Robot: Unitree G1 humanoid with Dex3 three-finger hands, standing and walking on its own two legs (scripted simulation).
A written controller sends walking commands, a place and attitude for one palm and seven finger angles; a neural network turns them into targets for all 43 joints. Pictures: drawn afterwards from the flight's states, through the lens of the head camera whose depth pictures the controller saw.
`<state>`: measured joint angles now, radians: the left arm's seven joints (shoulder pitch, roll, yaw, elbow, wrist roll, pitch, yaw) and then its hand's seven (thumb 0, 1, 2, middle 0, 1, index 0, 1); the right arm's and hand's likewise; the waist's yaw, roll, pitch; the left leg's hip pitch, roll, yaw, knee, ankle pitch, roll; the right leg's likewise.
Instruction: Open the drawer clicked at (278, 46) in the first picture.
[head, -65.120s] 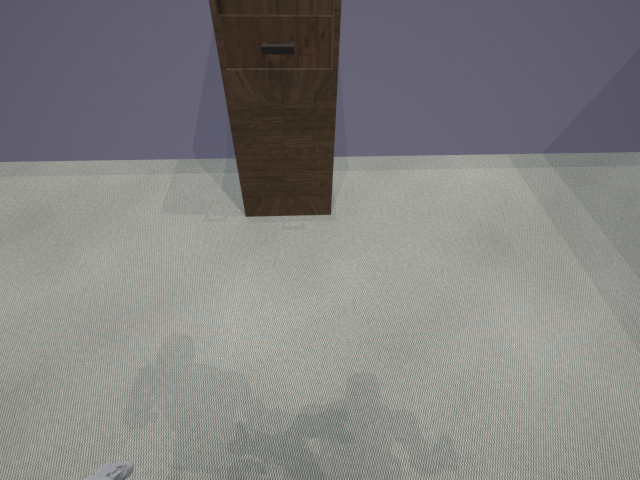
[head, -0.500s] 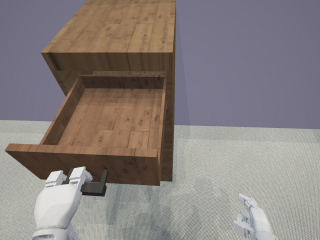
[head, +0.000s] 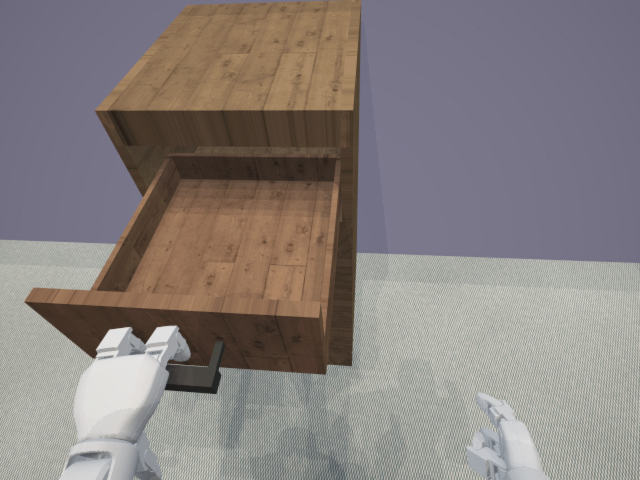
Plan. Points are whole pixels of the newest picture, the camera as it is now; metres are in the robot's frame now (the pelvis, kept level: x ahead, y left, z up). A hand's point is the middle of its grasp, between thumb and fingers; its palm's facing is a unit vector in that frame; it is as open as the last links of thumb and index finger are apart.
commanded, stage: lift the hand off the handle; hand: left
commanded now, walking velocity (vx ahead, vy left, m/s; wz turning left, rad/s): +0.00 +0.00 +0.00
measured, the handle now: (180, 362) +0.24 +0.22 +0.02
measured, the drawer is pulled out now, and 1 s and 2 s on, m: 0.30 0.30 0.30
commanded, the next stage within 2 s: draw the hand back to the body in 1.02 s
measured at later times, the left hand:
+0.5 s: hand (121, 364) +0.20 +0.23 +0.11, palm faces +0.12 -0.07 -0.99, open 13.2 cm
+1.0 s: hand (74, 328) +0.20 +0.25 +0.17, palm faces +0.13 -0.06 -0.99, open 13.8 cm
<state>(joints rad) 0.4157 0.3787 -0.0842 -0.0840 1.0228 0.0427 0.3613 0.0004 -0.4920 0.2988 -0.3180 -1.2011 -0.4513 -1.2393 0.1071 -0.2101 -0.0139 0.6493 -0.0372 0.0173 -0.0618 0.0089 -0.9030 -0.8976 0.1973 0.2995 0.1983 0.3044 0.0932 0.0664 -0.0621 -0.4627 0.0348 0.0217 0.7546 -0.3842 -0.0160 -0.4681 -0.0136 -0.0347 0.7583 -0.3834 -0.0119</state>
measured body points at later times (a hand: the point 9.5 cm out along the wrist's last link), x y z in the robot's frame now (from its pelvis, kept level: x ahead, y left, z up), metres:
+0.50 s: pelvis +0.01 +0.00 +0.02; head +0.01 -0.04 +0.47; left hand +0.18 +0.23 +0.16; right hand +0.24 -0.20 -0.08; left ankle +0.00 +0.13 -0.71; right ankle +0.00 -0.11 -0.71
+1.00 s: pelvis +0.00 +0.00 +0.03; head +0.00 -0.05 +0.48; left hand +0.19 +0.25 +0.22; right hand +0.24 -0.20 -0.06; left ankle +0.00 +0.13 -0.71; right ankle +0.00 -0.11 -0.71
